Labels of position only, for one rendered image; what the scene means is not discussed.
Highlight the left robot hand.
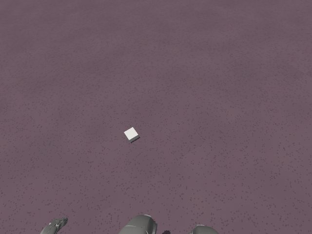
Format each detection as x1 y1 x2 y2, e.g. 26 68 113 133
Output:
40 217 68 234

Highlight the small box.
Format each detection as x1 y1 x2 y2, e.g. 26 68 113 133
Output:
124 127 139 142

